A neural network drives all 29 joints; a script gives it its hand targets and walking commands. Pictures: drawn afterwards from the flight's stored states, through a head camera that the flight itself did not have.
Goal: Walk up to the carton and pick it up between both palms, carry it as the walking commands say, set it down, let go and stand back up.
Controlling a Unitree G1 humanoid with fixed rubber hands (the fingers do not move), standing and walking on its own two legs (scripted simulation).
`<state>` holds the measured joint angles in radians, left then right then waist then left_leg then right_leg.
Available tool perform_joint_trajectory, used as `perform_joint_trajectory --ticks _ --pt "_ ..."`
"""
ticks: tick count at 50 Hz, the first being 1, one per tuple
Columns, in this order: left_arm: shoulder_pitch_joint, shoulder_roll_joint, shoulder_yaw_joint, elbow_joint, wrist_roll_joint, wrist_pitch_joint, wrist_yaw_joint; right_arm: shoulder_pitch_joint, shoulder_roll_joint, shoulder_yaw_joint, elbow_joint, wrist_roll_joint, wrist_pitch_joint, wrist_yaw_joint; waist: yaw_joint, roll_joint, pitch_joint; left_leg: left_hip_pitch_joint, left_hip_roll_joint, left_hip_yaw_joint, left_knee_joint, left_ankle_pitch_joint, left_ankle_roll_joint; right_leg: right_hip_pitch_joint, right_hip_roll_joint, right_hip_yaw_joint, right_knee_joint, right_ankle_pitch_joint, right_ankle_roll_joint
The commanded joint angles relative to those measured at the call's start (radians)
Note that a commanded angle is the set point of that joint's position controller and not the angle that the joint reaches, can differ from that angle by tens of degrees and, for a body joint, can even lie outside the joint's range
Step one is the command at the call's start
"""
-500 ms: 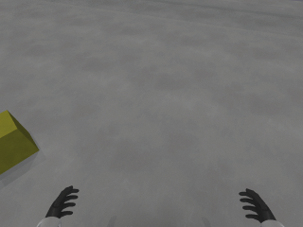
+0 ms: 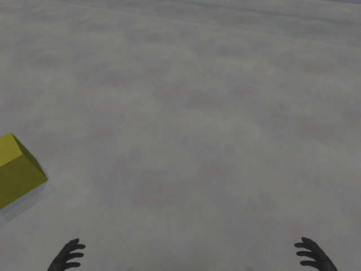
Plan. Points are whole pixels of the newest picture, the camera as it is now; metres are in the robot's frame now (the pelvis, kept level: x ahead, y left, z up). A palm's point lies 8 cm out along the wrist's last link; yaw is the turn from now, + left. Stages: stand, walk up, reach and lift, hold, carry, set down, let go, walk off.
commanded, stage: stand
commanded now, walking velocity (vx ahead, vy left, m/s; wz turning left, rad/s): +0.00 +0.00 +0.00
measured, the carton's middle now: (5, 170) +0.72 +1.09 -0.62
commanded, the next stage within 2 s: walk up in 1.86 s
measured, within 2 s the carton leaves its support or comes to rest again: neither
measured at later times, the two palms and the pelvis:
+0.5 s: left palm out of the picture +0.09 +0.32 -0.08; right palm out of the picture +0.10 -0.30 -0.09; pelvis -0.01 +0.00 +0.01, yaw +1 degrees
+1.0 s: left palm out of the picture +0.08 +0.32 -0.09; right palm out of the picture +0.10 -0.31 -0.09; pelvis +0.00 +0.00 +0.02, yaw +1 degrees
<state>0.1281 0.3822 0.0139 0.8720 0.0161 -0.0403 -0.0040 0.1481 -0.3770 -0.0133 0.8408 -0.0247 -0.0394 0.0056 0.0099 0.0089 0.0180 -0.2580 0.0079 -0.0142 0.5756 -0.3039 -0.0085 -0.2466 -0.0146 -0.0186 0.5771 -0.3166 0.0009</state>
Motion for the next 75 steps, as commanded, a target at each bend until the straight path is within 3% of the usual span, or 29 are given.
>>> perform_joint_trajectory --ticks 1,10,11,12,14,15,18,20,21,24,27,30,33,34,42,44,45,46,49,51,52,55,57,59,60,64,66,72,75 --pt "-0.048 0.167 0.035 -0.019 0.000 -0.010 0.004 -0.042 -0.173 -0.031 -0.029 0.001 -0.011 -0.007 0.008 -0.008 -0.068 0.017 0.083 -0.065 -0.099 0.216 0.059 0.048 -0.092 0.082 -0.113 0.212 -0.048" --pt "-0.071 0.166 0.024 0.063 0.001 -0.004 0.001 -0.073 -0.179 -0.031 0.044 0.011 -0.007 -0.010 -0.002 -0.001 -0.030 0.070 0.096 -0.071 -0.178 0.228 0.046 0.080 -0.110 0.075 -0.198 0.239 -0.041" --pt "-0.073 0.174 0.026 0.059 -0.004 -0.005 0.002 -0.049 -0.158 -0.020 0.046 0.011 -0.005 -0.007 -0.010 -0.048 -0.060 0.086 0.092 -0.077 -0.185 0.223 0.048 0.105 -0.106 0.082 -0.198 0.230 -0.038" --pt "-0.066 0.152 0.015 0.068 -0.002 -0.011 -0.001 -0.061 -0.175 -0.019 0.068 0.012 -0.005 -0.010 0.000 0.004 -0.033 0.073 0.096 -0.075 -0.194 0.228 0.043 0.099 -0.106 0.087 -0.217 0.222 -0.035" --pt "-0.077 0.172 0.022 0.083 -0.005 -0.011 0.007 -0.087 -0.173 -0.022 0.079 0.004 -0.002 -0.008 0.004 -0.005 -0.042 0.083 0.103 -0.085 -0.211 0.186 0.049 0.101 -0.114 0.091 -0.235 0.205 -0.037" --pt "-0.091 0.174 0.020 0.086 0.003 -0.011 0.006 -0.068 -0.156 -0.016 0.079 0.014 -0.001 -0.006 -0.016 -0.018 -0.037 0.087 0.098 -0.083 -0.214 0.170 0.050 0.101 -0.116 0.093 -0.239 0.209 -0.042" --pt "-0.068 0.187 0.025 0.112 -0.008 -0.009 0.007 -0.072 -0.172 -0.009 0.111 0.011 0.000 -0.008 -0.006 0.025 -0.039 0.079 0.104 -0.092 -0.236 0.170 0.047 0.125 -0.117 0.097 -0.266 0.185 -0.039" --pt "-0.084 0.178 0.027 0.111 0.003 -0.004 0.008 -0.077 -0.172 -0.012 0.123 0.008 -0.002 -0.008 0.001 -0.045 -0.032 0.080 0.104 -0.093 -0.248 0.165 0.046 0.132 -0.110 0.080 -0.260 0.189 -0.034" --pt "-0.062 0.173 0.022 0.125 -0.005 -0.002 0.005 -0.076 -0.191 -0.013 0.124 0.007 -0.003 -0.008 0.003 0.012 -0.025 0.089 0.102 -0.086 -0.240 0.170 0.040 0.116 -0.111 0.083 -0.264 0.169 -0.031" --pt "-0.081 0.180 0.025 0.135 -0.007 -0.003 0.004 -0.084 -0.184 -0.011 0.130 0.004 0.001 -0.011 -0.001 -0.015 -0.011 0.053 0.111 -0.093 -0.266 0.150 0.043 0.140 -0.109 0.076 -0.268 0.170 -0.030" --pt "-0.082 0.180 0.024 0.141 -0.008 0.002 0.006 -0.095 -0.190 -0.015 0.140 0.007 0.000 -0.007 0.003 0.047 -0.035 0.068 0.104 -0.086 -0.266 0.165 0.032 0.140 -0.119 0.090 -0.277 0.169 -0.032" --pt "-0.078 0.183 0.022 0.151 -0.002 0.000 0.005 -0.066 -0.167 -0.004 0.158 0.008 -0.001 -0.011 -0.006 -0.028 -0.021 0.074 0.109 -0.110 -0.275 0.147 0.045 0.139 -0.113 0.080 -0.278 0.165 -0.028" --pt "-0.086 0.193 0.023 0.164 -0.008 0.001 0.003 -0.094 -0.176 -0.006 0.168 0.008 0.001 -0.007 0.001 0.028 -0.008 0.060 0.108 -0.089 -0.264 0.159 0.036 0.116 -0.115 0.090 -0.294 0.157 -0.028" --pt "-0.084 0.187 0.023 0.169 -0.003 0.002 0.002 -0.075 -0.180 -0.008 0.163 0.007 -0.001 -0.008 -0.007 -0.004 -0.026 0.080 0.113 -0.102 -0.272 0.159 0.033 0.135 -0.117 0.087 -0.288 0.157 -0.031" --pt "-0.070 0.202 0.027 0.187 -0.002 0.009 0.006 -0.088 -0.205 -0.015 0.172 0.009 0.003 -0.008 -0.007 0.026 -0.016 0.085 0.102 -0.091 -0.279 0.164 0.031 0.128 -0.114 0.076 -0.285 0.184 -0.023" --pt "-0.056 0.185 0.021 0.173 -0.001 0.005 0.004 -0.085 -0.209 -0.018 0.181 0.013 0.002 -0.010 0.009 -0.009 -0.052 0.108 0.111 -0.108 -0.273 0.179 0.037 0.142 -0.117 0.082 -0.288 0.187 -0.024" --pt "-0.062 0.192 0.021 0.183 -0.005 0.009 0.005 -0.094 -0.212 -0.023 0.166 0.013 0.003 -0.011 -0.003 0.013 -0.040 0.089 0.109 -0.103 -0.274 0.188 0.036 0.142 -0.116 0.074 -0.285 0.197 -0.023" --pt "-0.081 0.193 0.023 0.176 0.005 0.010 0.008 -0.081 -0.207 -0.020 0.173 0.014 0.009 -0.009 -0.012 -0.023 -0.045 0.108 0.111 -0.099 -0.270 0.180 0.032 0.136 -0.109 0.057 -0.284 0.182 -0.019" --pt "-0.063 0.190 0.023 0.192 -0.009 0.009 0.003 -0.078 -0.191 -0.013 0.177 0.012 0.005 -0.013 -0.008 0.039 -0.026 0.089 0.108 -0.093 -0.281 0.172 0.031 0.137 -0.121 0.083 -0.290 0.198 -0.026" --pt "-0.090 0.201 0.029 0.170 -0.003 0.014 0.002 -0.068 -0.181 -0.008 0.177 0.018 0.006 -0.015 -0.009 -0.037 -0.049 0.095 0.113 -0.109 -0.285 0.196 0.031 0.170 -0.124 0.078 -0.294 0.220 -0.021" --pt "-0.075 0.184 0.020 0.178 -0.010 0.011 0.007 -0.071 -0.194 -0.011 0.185 0.010 0.006 -0.017 0.010 -0.008 -0.032 0.093 0.107 -0.101 -0.277 0.203 0.039 0.150 -0.125 0.086 -0.294 0.200 -0.018" --pt "-0.076 0.189 0.021 0.184 -0.004 0.010 0.011 -0.107 -0.213 -0.016 0.186 0.015 0.010 -0.014 0.005 0.028 -0.037 0.097 0.117 -0.097 -0.285 0.227 0.036 0.152 -0.124 0.074 -0.290 0.212 -0.026" --pt "-0.075 0.193 0.024 0.184 -0.006 0.012 0.006 -0.085 -0.197 -0.014 0.188 0.016 0.013 -0.014 0.007 -0.023 -0.025 0.105 0.109 -0.093 -0.283 0.238 0.029 0.146 -0.114 0.070 -0.287 0.234 -0.018" --pt "-0.065 0.176 0.017 0.183 -0.006 0.012 0.007 -0.103 -0.205 -0.022 0.174 0.009 0.009 -0.015 0.004 0.018 -0.025 0.091 0.109 -0.082 -0.285 0.219 0.031 0.164 -0.124 0.065 -0.291 0.239 -0.017" --pt "-0.068 0.193 0.023 0.182 -0.002 0.010 0.006 -0.105 -0.192 -0.018 0.173 0.008 0.009 -0.014 0.008 -0.018 -0.033 0.102 0.106 -0.098 -0.274 0.251 0.031 0.156 -0.131 0.070 -0.287 0.248 -0.017" --pt "-0.078 0.180 0.020 0.176 -0.004 0.012 0.005 -0.093 -0.194 -0.012 0.177 0.019 0.011 -0.018 0.005 0.025 -0.045 0.136 0.117 -0.093 -0.280 0.258 0.030 0.146 -0.131 0.077 -0.300 0.236 -0.023" --pt "-0.084 0.190 0.026 0.176 -0.010 0.010 0.011 -0.106 -0.183 -0.014 0.178 0.016 0.013 -0.015 -0.001 -0.022 -0.047 0.120 0.113 -0.097 -0.276 0.278 0.034 0.170 -0.123 0.068 -0.297 0.238 -0.018" --pt "-0.081 0.197 0.023 0.185 -0.009 0.014 0.014 -0.094 -0.202 -0.023 0.170 0.016 0.017 -0.015 -0.009 0.022 -0.010 0.137 0.111 -0.093 -0.280 0.261 0.029 0.129 -0.115 0.074 -0.302 0.238 -0.021" --pt "-0.085 0.174 0.018 0.177 -0.007 0.012 0.011 -0.094 -0.201 -0.023 0.163 0.012 0.013 -0.015 0.001 -0.010 -0.019 0.112 0.111 -0.092 -0.289 0.237 0.029 0.167 -0.123 0.066 -0.298 0.231 -0.021"
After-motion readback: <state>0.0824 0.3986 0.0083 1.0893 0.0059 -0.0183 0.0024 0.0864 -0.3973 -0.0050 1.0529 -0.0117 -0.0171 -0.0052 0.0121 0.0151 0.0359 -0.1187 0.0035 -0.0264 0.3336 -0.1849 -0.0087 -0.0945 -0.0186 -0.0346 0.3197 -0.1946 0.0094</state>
